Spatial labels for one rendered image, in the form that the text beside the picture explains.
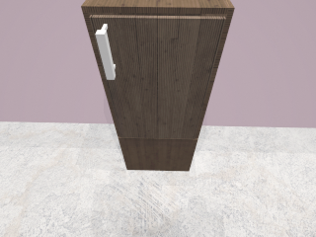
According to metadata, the handle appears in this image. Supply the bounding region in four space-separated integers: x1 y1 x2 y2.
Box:
95 24 116 80

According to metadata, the cupboard door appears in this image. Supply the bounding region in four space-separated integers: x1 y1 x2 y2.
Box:
89 15 226 139

